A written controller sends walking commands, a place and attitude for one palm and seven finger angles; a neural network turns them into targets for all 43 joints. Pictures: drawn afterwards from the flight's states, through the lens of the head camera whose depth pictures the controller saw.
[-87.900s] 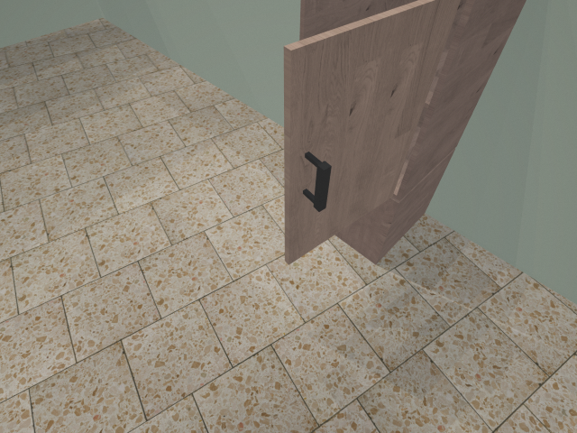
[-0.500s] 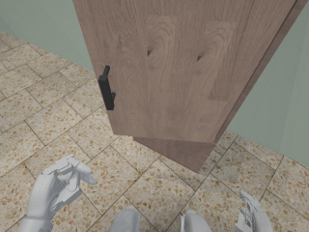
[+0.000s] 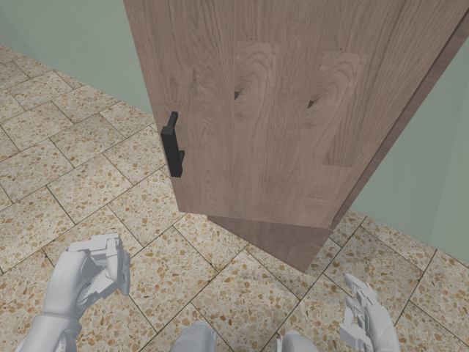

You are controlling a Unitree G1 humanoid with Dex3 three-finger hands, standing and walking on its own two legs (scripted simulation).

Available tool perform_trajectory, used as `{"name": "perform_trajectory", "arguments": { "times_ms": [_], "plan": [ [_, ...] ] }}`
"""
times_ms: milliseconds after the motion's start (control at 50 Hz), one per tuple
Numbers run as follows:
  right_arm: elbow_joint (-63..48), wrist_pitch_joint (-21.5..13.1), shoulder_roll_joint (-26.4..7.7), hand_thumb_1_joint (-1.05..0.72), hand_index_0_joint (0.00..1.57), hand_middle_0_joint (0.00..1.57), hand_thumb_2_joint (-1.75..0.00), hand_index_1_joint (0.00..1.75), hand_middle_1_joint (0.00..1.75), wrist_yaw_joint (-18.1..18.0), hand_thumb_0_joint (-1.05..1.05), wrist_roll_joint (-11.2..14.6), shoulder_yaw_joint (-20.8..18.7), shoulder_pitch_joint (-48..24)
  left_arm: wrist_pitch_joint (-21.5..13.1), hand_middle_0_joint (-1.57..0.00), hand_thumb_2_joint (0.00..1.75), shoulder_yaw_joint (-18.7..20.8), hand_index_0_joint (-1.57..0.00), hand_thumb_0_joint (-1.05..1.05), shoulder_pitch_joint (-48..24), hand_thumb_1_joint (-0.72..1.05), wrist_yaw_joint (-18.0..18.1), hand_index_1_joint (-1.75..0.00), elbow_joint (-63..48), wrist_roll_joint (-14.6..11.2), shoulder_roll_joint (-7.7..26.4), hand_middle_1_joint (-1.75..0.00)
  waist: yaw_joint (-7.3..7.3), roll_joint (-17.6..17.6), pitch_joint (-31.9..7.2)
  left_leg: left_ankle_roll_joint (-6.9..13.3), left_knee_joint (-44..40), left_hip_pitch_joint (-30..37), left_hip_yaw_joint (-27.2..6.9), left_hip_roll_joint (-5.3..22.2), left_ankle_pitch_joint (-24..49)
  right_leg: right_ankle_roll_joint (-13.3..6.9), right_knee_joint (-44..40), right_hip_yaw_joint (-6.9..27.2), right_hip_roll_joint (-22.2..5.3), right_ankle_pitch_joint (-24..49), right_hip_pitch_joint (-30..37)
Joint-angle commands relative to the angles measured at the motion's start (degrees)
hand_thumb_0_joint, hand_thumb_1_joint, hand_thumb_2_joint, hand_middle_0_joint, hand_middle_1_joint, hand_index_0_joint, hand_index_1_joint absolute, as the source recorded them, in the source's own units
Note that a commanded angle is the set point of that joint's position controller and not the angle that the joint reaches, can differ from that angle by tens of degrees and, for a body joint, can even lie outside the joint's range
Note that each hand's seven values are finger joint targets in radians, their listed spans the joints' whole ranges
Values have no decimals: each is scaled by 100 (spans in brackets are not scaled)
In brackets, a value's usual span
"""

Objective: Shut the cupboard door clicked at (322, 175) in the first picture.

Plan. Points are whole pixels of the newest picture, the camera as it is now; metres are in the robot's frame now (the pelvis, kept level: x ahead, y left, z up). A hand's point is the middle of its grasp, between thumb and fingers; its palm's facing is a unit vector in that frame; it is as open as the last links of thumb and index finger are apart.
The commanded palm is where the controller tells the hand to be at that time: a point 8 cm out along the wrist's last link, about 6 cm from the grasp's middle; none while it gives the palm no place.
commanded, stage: raise the hand and make a fist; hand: left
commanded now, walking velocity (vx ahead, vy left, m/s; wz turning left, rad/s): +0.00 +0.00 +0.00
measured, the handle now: (175, 145) +0.47 +0.16 +0.06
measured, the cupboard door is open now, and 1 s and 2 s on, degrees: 24 24 24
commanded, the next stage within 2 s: bring the fist close to the handle in 0.46 s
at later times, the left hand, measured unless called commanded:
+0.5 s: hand (133, 273) +0.22 +0.17 +0.06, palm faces -0.05 -1.00 -0.04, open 3.1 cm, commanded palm +0.20 +0.23 +0.06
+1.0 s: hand (157, 239) +0.27 +0.15 +0.06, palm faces -0.06 -1.00 -0.02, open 3.1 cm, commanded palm +0.26 +0.20 +0.06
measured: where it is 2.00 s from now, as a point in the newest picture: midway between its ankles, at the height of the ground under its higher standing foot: outside the picture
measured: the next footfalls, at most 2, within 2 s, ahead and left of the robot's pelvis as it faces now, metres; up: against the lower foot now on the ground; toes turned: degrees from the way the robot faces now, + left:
none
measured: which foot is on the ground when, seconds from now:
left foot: down 0.00-1.00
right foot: down 0.00-1.00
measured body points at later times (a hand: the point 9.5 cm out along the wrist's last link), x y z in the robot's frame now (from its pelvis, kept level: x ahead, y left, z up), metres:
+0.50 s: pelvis +0.00 -0.01 +0.00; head +0.05 -0.01 +0.45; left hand +0.22 +0.22 +0.06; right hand +0.18 -0.25 -0.07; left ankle +0.03 +0.10 -0.65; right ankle +0.03 -0.13 -0.65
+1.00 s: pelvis +0.00 -0.01 +0.00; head +0.05 -0.01 +0.45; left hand +0.27 +0.20 +0.06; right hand +0.17 -0.25 -0.08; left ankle +0.03 +0.10 -0.65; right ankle +0.03 -0.13 -0.65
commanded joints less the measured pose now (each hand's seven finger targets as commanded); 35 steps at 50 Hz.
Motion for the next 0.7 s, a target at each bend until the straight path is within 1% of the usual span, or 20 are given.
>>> {"name": "perform_trajectory", "arguments": {
  "times_ms": [0,120,160,180,220,260,280,300,360,380,400,480,500,520,540,560,580,620,640,680],
  "plan": [
    [-822,-301,-832,-90,20,20,-90,30,30,-70,0,21,-453,-136,-357,-130,90,453,-130,0,-398,90,-63,-150,-1152,-163,668,-150,-91,91,-1135,-120,-1272,900,-259,-97,1423,-214,-798,111,341,1063,823],
    [-810,-294,-808,-90,20,20,-90,30,30,-56,0,40,-471,-137,-340,-130,90,493,-130,0,-293,90,-87,-150,-987,-214,632,-150,-23,112,-1081,-125,-1315,859,-179,-122,1474,-211,-864,146,311,1134,986],
    [-819,-283,-822,-90,20,20,-90,30,30,-55,0,44,-483,-133,-358,-130,90,485,-130,0,-288,90,-79,-150,-919,-220,625,-150,-55,-75,-982,-107,-1308,771,-158,-128,1301,-191,-940,182,302,968,951],
    [-825,-284,-827,-90,20,20,-90,30,30,-67,0,41,-486,-147,-381,-130,90,532,-130,0,-315,90,-78,-150,-915,-238,673,-150,-18,-115,-1010,-86,-1255,682,-141,-142,1340,-211,-947,242,305,987,1051],
    [-830,-282,-823,-90,20,20,-90,30,30,-64,0,47,-488,-152,-433,-130,90,499,-130,0,-346,90,-67,-150,-923,-217,661,-150,-32,-5,-1023,-94,-1264,689,-121,-137,1232,-198,-953,260,283,860,979],
    [-826,-294,-825,-90,20,20,-90,30,30,-69,0,48,-493,-155,-510,-130,90,498,-130,0,-407,90,-43,-150,-974,-235,657,-150,-56,-49,-1001,-83,-1239,652,-98,-144,1140,-184,-995,304,269,745,961],
    [-821,-290,-835,-90,20,20,-90,30,30,-80,0,37,-497,-142,-526,-130,90,548,-130,0,-430,90,-37,-150,-952,-239,718,-150,-52,-179,-982,-68,-1206,597,-115,-138,1199,-202,-975,318,292,807,1012],
    [-810,-288,-833,-90,20,20,-90,30,30,-79,0,38,-497,-158,-550,-130,90,518,-130,0,-407,90,-53,-150,-949,-233,685,-150,-47,-32,-1067,-68,-1178,617,-87,-143,1214,-194,-963,353,270,842,1003],
    [-801,-284,-810,-90,20,20,-90,30,30,-77,0,55,-498,-150,-575,-130,90,487,-130,0,-405,90,-74,-150,-927,-252,660,-150,-76,-92,-1015,-66,-1145,546,-62,-148,1104,-174,-1048,426,252,667,1018],
    [-807,-277,-830,-90,20,20,-90,30,30,-84,0,49,-493,-160,-567,-130,90,522,-130,0,-430,90,-82,-150,-945,-240,738,-150,-49,-9,-1001,-57,-1132,516,-72,-147,1136,-204,-1021,429,266,692,1037],
    [-814,-274,-820,-90,20,20,-90,30,30,-86,0,59,-492,-163,-559,-130,90,473,-130,0,-407,90,-87,-150,-952,-229,677,-150,-64,12,-1031,-57,-1144,577,-62,-139,1134,-191,-1008,410,259,717,983],
    [-796,-258,-808,-90,20,20,-90,30,30,-98,0,54,-482,-160,-512,-130,90,514,-130,0,-422,90,-88,-150,-930,-251,723,-150,-69,-54,-1002,-47,-1115,516,-78,-146,1171,-196,-1026,433,273,760,1059],
    [-810,-259,-800,-90,20,20,-90,30,30,-97,0,61,-493,-170,-522,-130,90,509,-130,0,-397,90,-103,-150,-947,-268,670,-150,-56,-107,-1107,-48,-1087,531,-56,-146,1206,-172,-1008,452,257,820,1085],
    [-813,-250,-796,-90,20,20,-90,30,30,-98,0,66,-487,-161,-516,-130,90,463,-130,0,-403,90,-105,-150,-910,-267,624,-150,-86,-141,-1044,-52,-1096,513,-62,-141,1148,-163,-1024,431,261,752,1024],
    [-810,-250,-796,-90,20,20,-90,30,30,-98,0,71,-482,-182,-507,-130,90,488,-130,0,-406,90,-107,-150,-890,-271,648,-150,-65,-77,-994,-58,-1092,478,-60,-146,1098,-168,-1043,462,256,666,1006],
    [-804,-252,-818,-90,20,20,-90,30,30,-106,0,69,-463,-169,-526,-130,90,363,-130,0,-718,90,-95,-150,-935,-242,604,-150,-168,-122,-929,-45,-1089,476,-79,-139,959,-150,-1053,430,259,507,851],
    [-753,-263,-833,-90,20,20,-90,30,30,-128,0,56,-449,-164,-533,-130,90,333,-130,0,-1057,90,-92,-150,-883,-231,638,-150,-205,-120,-864,-35,-1039,420,-112,-129,943,-175,-1009,440,278,485,798],
    [-721,-288,-839,-90,20,20,-90,30,30,-133,0,69,-453,-159,-551,-130,90,339,-130,0,-1135,90,-86,-150,-805,-201,626,-150,-176,-4,-1000,-48,-1050,492,-113,-126,911,-179,-980,430,263,463,759],
    [-733,-308,-835,-90,20,20,-90,30,30,-126,0,74,-439,-170,-536,-130,90,180,-130,0,-1219,90,-87,-150,-808,-187,504,-150,-195,27,-1010,-44,-1084,550,-130,-127,892,-176,-970,393,267,474,719],
    [-717,-317,-857,-90,20,20,-90,30,30,-129,0,66,-440,-140,-468,-130,90,144,-130,0,-1317,90,-51,-150,-794,-162,527,-150,-175,59,-1153,-31,-1106,644,-159,-124,1021,-193,-920,357,291,660,780]
  ]
}}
